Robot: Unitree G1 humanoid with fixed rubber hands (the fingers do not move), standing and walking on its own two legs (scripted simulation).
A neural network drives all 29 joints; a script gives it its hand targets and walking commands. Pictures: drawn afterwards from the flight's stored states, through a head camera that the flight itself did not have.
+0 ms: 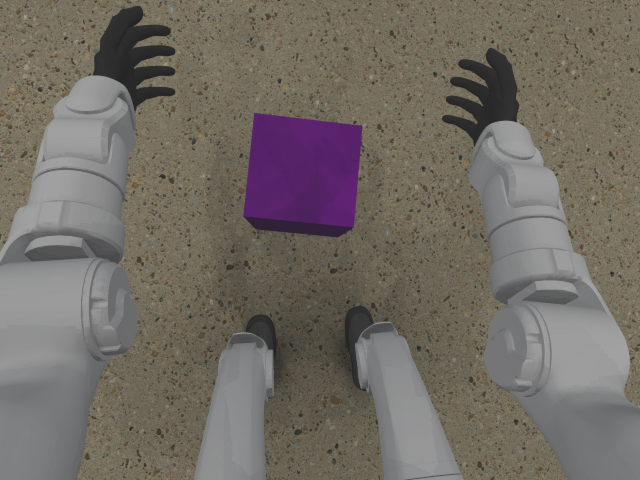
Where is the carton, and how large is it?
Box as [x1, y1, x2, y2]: [243, 113, 361, 236]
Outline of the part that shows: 254,113 243,215 255,228 319,235 339,236 353,227 361,126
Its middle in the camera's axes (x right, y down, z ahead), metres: -0.04 -0.13 +0.86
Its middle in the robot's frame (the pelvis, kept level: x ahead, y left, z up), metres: +0.53 -0.01 -0.53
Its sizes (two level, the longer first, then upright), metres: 0.210 0.200 0.250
